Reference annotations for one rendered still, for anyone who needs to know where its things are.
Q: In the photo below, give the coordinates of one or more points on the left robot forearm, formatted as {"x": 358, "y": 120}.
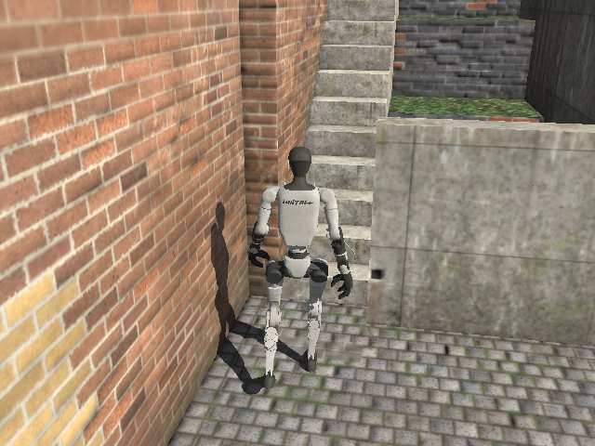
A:
{"x": 256, "y": 241}

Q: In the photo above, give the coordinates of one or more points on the robot right thigh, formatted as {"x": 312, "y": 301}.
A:
{"x": 318, "y": 278}

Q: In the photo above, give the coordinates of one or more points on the robot right upper arm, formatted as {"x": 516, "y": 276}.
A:
{"x": 328, "y": 197}

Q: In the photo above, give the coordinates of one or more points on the robot thigh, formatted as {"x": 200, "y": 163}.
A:
{"x": 274, "y": 277}
{"x": 318, "y": 278}

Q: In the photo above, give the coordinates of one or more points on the robot left hand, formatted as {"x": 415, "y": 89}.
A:
{"x": 261, "y": 253}

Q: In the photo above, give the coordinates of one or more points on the robot left upper arm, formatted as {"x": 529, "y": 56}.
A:
{"x": 269, "y": 195}

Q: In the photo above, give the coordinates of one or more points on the robot right hand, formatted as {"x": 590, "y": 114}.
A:
{"x": 346, "y": 285}

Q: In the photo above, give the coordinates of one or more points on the right robot forearm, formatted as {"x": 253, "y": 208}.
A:
{"x": 341, "y": 254}

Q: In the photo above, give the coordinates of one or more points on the robot left thigh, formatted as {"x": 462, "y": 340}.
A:
{"x": 274, "y": 277}

